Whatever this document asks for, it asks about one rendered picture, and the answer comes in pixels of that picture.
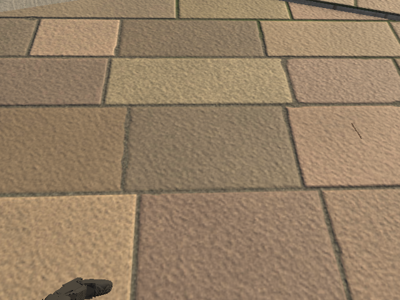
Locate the left robot hand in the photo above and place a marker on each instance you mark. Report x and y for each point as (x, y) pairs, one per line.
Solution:
(79, 289)

